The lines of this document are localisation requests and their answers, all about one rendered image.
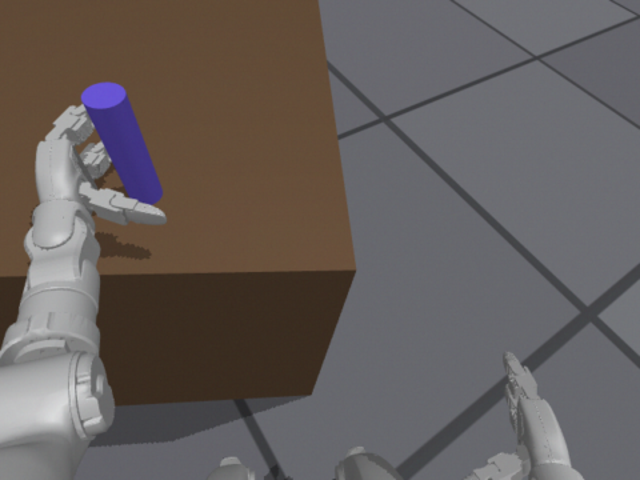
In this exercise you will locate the left robot arm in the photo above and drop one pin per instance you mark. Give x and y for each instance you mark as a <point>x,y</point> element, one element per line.
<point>54,393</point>

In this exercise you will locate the right robot hand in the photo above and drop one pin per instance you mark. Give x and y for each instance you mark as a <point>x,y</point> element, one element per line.
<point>540,439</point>

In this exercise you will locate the can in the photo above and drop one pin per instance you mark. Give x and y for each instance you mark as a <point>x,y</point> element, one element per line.
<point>111,113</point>

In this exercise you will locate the right robot arm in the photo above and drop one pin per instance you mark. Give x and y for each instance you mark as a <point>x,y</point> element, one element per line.
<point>554,471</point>

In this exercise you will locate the left robot hand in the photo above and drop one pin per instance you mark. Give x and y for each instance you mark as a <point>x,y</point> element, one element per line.
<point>62,174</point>

